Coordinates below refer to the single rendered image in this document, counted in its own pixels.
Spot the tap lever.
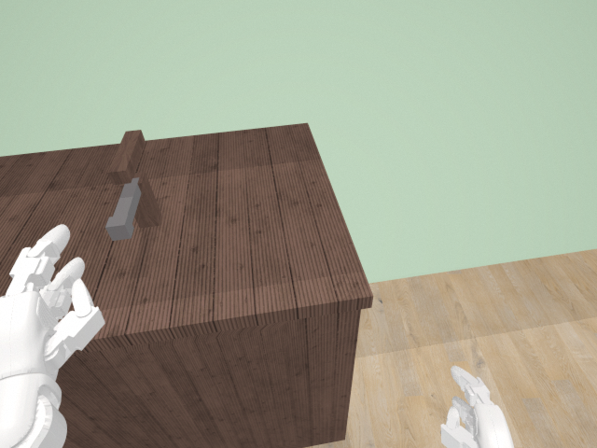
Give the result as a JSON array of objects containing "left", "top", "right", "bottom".
[{"left": 105, "top": 177, "right": 141, "bottom": 241}]

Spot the counter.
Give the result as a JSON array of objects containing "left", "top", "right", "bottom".
[{"left": 0, "top": 123, "right": 373, "bottom": 448}]

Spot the robot right hand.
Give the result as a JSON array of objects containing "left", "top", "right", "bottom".
[{"left": 441, "top": 366, "right": 514, "bottom": 448}]

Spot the robot left hand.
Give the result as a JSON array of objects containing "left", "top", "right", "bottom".
[{"left": 0, "top": 224, "right": 105, "bottom": 381}]

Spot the left robot forearm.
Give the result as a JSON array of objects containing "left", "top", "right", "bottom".
[{"left": 0, "top": 372, "right": 67, "bottom": 448}]

